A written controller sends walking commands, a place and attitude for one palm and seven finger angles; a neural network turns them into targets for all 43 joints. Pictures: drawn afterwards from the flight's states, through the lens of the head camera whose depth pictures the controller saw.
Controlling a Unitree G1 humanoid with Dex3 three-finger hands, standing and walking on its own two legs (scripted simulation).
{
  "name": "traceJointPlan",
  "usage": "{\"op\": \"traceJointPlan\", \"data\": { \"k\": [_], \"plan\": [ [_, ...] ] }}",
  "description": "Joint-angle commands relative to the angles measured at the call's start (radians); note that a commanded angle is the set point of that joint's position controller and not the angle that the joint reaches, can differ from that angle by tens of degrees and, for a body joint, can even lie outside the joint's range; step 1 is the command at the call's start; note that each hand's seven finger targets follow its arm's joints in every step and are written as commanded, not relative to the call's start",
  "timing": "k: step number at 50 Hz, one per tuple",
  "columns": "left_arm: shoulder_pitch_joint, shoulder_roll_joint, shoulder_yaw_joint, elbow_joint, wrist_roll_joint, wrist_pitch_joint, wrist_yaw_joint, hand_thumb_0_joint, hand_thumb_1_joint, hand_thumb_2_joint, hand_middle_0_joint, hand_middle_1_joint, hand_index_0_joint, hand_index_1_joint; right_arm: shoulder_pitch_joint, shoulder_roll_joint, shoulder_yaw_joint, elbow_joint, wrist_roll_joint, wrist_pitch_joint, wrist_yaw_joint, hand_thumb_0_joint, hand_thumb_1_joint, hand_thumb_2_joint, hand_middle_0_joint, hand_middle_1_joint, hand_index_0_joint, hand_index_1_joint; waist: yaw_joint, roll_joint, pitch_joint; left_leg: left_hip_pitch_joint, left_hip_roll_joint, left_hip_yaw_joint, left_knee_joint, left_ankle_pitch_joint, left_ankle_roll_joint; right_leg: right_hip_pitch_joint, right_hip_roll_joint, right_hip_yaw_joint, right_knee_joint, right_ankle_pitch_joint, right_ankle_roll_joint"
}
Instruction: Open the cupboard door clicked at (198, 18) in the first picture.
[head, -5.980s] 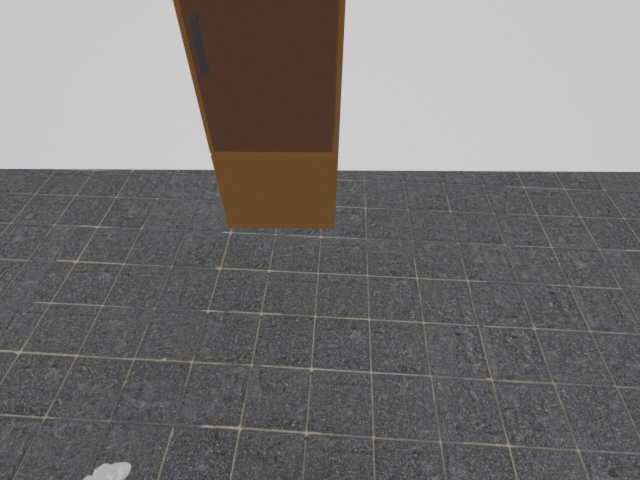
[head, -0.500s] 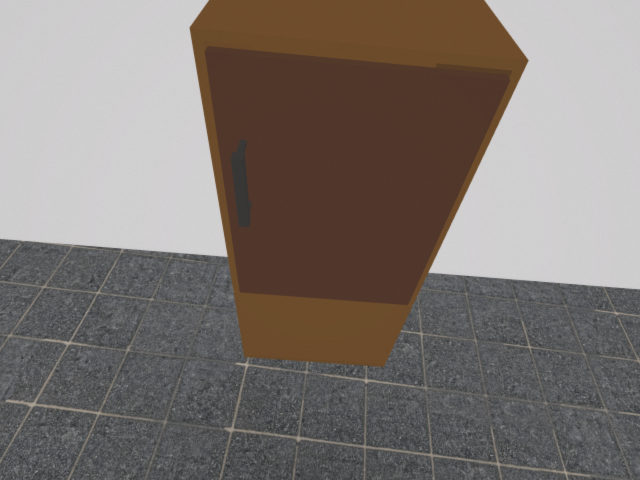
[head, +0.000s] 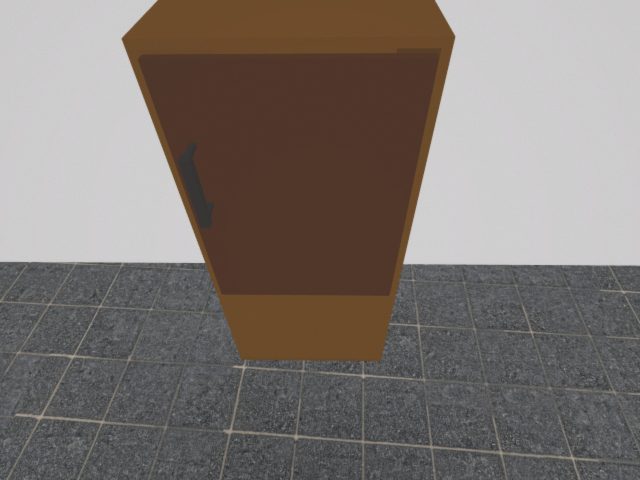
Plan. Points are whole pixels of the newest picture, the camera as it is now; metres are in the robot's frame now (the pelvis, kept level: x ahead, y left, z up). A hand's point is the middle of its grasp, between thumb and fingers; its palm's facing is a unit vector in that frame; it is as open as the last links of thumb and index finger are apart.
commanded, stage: come to a stop and stand still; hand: left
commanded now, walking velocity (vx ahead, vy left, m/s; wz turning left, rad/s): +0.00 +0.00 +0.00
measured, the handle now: (199, 186) +0.58 +0.25 +0.03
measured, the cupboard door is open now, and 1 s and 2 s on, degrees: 0 0 0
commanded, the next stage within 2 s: look again from close up in 0.16 s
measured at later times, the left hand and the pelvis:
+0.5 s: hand out of the picture +0.00 +0.20 -0.18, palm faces +0.03 -0.98 -0.18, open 7.4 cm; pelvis +0.00 +0.04 -0.01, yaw -1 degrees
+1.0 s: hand out of the picture +0.01 +0.23 -0.18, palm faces -0.03 -0.98 -0.20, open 7.4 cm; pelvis +0.01 +0.06 +0.00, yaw -2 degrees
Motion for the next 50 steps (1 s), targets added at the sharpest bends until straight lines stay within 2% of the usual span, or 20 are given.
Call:
{"op": "traceJointPlan", "data": {
  "k": [1,9,12,13,14,15,16,18,20,21,22,23,25,27,30,43,45,47,49,50],
  "plan": [
    [0.054,0.108,0.014,-0.024,-0.004,-0.012,0.004,0.000,0.900,0.900,-0.200,-0.300,-0.200,-0.300,0.060,-0.061,-0.013,-0.016,-0.002,-0.013,-0.004,0.000,-0.900,-0.900,0.200,0.300,0.200,0.300,0.004,-0.062,0.068,0.018,0.005,0.014,-0.019,0.085,0.052,-0.099,-0.165,0.149,-0.192,0.100,0.016],
    [0.082,0.094,0.013,-0.019,-0.004,-0.018,0.006,0.000,0.900,0.900,-0.200,-0.300,-0.200,-0.300,0.057,-0.063,-0.012,-0.018,0.000,-0.019,-0.010,0.000,-0.900,-0.900,0.200,0.300,0.200,0.300,0.007,-0.054,0.046,0.034,0.010,0.013,-0.027,0.128,0.051,-0.066,-0.159,0.129,-0.157,0.235,0.022],
    [0.093,0.086,0.013,-0.017,-0.003,-0.018,0.007,0.000,0.900,0.900,-0.200,-0.300,-0.200,-0.300,0.050,-0.063,-0.011,-0.020,0.002,-0.023,-0.012,0.000,-0.900,-0.900,0.200,0.300,0.200,0.300,0.011,-0.026,0.034,0.047,0.016,0.010,-0.032,0.154,0.054,-0.055,-0.155,0.120,-0.143,0.266,0.025],
    [0.209,0.118,0.016,0.017,0.014,-0.057,0.049,0.000,0.900,0.900,-0.200,-0.300,-0.200,-0.300,-0.090,-0.091,-0.012,-0.101,0.010,-0.043,0.002,0.000,-0.900,-0.900,0.200,0.300,0.200,0.300,0.076,-0.109,0.078,-0.132,-0.018,0.060,0.240,-0.018,0.035,-0.036,-0.241,0.246,-0.124,0.887,0.126],
    [0.188,0.150,0.017,-0.029,0.019,-0.069,0.044,0.000,0.900,0.900,-0.200,-0.300,-0.200,-0.300,-0.023,-0.044,-0.011,-0.146,0.006,-0.030,0.006,0.000,-0.900,-0.900,0.200,0.300,0.200,0.300,0.010,-0.086,0.009,-0.159,-0.032,-0.016,0.298,-0.163,0.071,0.010,-0.298,0.245,-0.082,0.933,0.086],
    [0.149,0.137,0.012,-0.047,0.023,-0.067,0.039,0.000,0.900,0.900,-0.200,-0.300,-0.200,-0.300,-0.003,-0.036,-0.012,-0.148,0.010,-0.033,0.010,0.000,-0.900,-0.900,0.200,0.300,0.200,0.300,-0.002,-0.065,-0.040,-0.151,-0.024,-0.003,0.298,-0.182,0.076,0.018,-0.271,0.195,-0.056,0.804,-0.008],
    [0.114,0.133,0.014,-0.069,0.021,-0.067,0.033,0.000,0.900,0.900,-0.200,-0.300,-0.200,-0.300,0.020,-0.023,-0.009,-0.155,0.010,-0.033,0.015,0.000,-0.900,-0.900,0.200,0.300,0.200,0.300,-0.006,-0.061,-0.071,-0.108,-0.035,0.026,0.239,-0.161,0.077,0.021,-0.247,0.153,-0.038,0.728,-0.039],
    [0.097,0.114,0.008,-0.083,0.015,-0.059,0.029,0.000,0.900,0.900,-0.200,-0.300,-0.200,-0.300,0.061,-0.038,-0.008,-0.144,0.006,-0.040,0.013,0.000,-0.900,-0.900,0.200,0.300,0.200,0.300,-0.021,-0.109,-0.067,-0.016,-0.045,0.024,0.082,-0.040,0.078,-0.038,-0.203,0.137,-0.008,0.486,-0.032],
    [0.104,0.078,-0.001,-0.091,0.008,-0.044,0.025,0.000,0.900,0.900,-0.200,-0.300,-0.200,-0.300,0.073,-0.090,-0.009,-0.143,0.000,-0.050,0.008,0.000,-0.900,-0.900,0.200,0.300,0.200,0.300,-0.005,-0.020,-0.015,-0.006,0.022,-0.032,0.031,0.121,0.105,-0.111,-0.134,0.121,0.001,0.230,0.007],
    [0.112,0.073,0.000,-0.090,0.013,-0.039,0.024,0.000,0.900,0.900,-0.200,-0.300,-0.200,-0.300,0.071,-0.099,-0.009,-0.140,-0.004,-0.056,0.006,0.000,-0.900,-0.900,0.200,0.300,0.200,0.300,0.006,0.053,0.010,-0.032,0.040,-0.048,0.033,0.203,0.115,-0.104,-0.116,0.105,0.016,0.172,0.014],
    [0.110,0.084,0.000,-0.088,0.011,-0.029,0.020,0.000,0.900,0.900,-0.200,-0.300,-0.200,-0.300,0.052,-0.103,-0.004,-0.143,-0.004,-0.054,0.004,0.000,-0.900,-0.900,0.200,0.300,0.200,0.300,0.014,0.117,0.021,-0.055,0.039,-0.072,0.001,0.183,0.124,-0.096,-0.102,0.095,0.023,0.090,0.019],
    [0.112,0.088,-0.001,-0.088,0.011,-0.024,0.017,0.000,0.900,0.900,-0.200,-0.300,-0.200,-0.300,0.032,-0.107,-0.003,-0.152,-0.003,-0.052,0.003,0.000,-0.900,-0.900,0.200,0.300,0.200,0.300,0.022,0.096,0.048,-0.081,0.039,-0.080,-0.019,0.130,0.130,-0.098,-0.097,0.090,0.014,0.046,0.024],
    [0.107,0.088,-0.005,-0.085,0.012,-0.019,0.011,0.000,0.900,0.900,-0.200,-0.300,-0.200,-0.300,0.021,-0.116,-0.002,-0.164,-0.002,-0.050,0.003,0.000,-0.900,-0.900,0.200,0.300,0.200,0.300,0.022,0.007,0.071,-0.106,0.025,-0.083,-0.048,0.012,0.129,-0.109,-0.101,0.101,-0.007,0.014,0.026],
    [0.101,0.094,-0.007,-0.085,0.013,-0.018,0.008,0.000,0.900,0.900,-0.200,-0.300,-0.200,-0.300,0.024,-0.123,0.000,-0.160,-0.004,-0.054,0.004,0.000,-0.900,-0.900,0.200,0.300,0.200,0.300,0.023,0.017,0.061,-0.091,0.023,-0.087,-0.066,0.016,0.132,-0.104,-0.106,0.103,-0.003,0.029,0.029],
    [0.090,0.105,-0.009,-0.091,0.012,-0.012,0.004,0.000,0.900,0.900,-0.200,-0.300,-0.200,-0.300,0.017,-0.142,-0.001,-0.159,-0.004,-0.052,0.006,0.000,-0.900,-0.900,0.200,0.300,0.200,0.300,0.024,0.016,0.072,-0.106,0.028,-0.103,-0.116,-0.085,0.135,-0.107,-0.105,0.093,0.000,0.002,0.034],
    [0.071,0.142,-0.009,-0.080,0.009,-0.020,0.002,0.000,0.900,0.900,-0.200,-0.300,-0.200,-0.300,0.016,-0.151,0.003,-0.121,0.001,-0.062,0.007,0.000,-0.900,-0.900,0.200,0.300,0.200,0.300,0.024,-0.044,-0.001,-0.025,0.011,-0.060,-0.072,0.108,0.130,-0.074,-0.138,0.115,-0.013,0.122,0.038],
    [0.086,0.126,-0.011,-0.069,0.012,-0.016,0.000,0.000,0.900,0.900,-0.200,-0.300,-0.200,-0.300,0.033,-0.145,0.004,-0.106,-0.004,-0.056,0.009,0.000,-0.900,-0.900,0.200,0.300,0.200,0.300,0.020,-0.035,-0.011,-0.015,0.018,-0.066,-0.079,-0.027,0.137,-0.086,-0.123,0.098,0.009,-0.001,0.034],
    [0.088,0.120,-0.007,-0.071,0.019,-0.012,-0.007,0.000,0.900,0.900,-0.200,-0.300,-0.200,-0.300,0.032,-0.154,-0.005,-0.107,-0.007,-0.049,0.013,0.000,-0.900,-0.900,0.200,0.300,0.200,0.300,0.018,0.001,0.048,-0.056,0.036,-0.093,-0.110,-0.193,0.151,-0.134,-0.104,0.075,0.039,-0.106,0.027],
    [0.092,0.115,-0.004,-0.078,0.023,-0.012,-0.013,0.000,0.900,0.900,-0.200,-0.300,-0.200,-0.300,0.034,-0.163,-0.012,-0.112,-0.010,-0.046,0.015,0.000,-0.900,-0.900,0.200,0.300,0.200,0.300,0.018,0.043,0.082,-0.083,0.056,-0.129,-0.142,-0.302,0.167,-0.167,-0.087,0.060,0.072,-0.142,0.021],
    [0.094,0.112,-0.002,-0.080,0.024,-0.014,-0.015,0.000,0.900,0.900,-0.200,-0.300,-0.200,-0.300,0.034,-0.163,-0.015,-0.115,-0.010,-0.046,0.015,0.000,-0.900,-0.900,0.200,0.300,0.200,0.300,0.019,0.042,0.094,-0.089,0.065,-0.142,-0.144,-0.312,0.175,-0.176,-0.082,0.059,0.084,-0.139,0.017]
  ]
}}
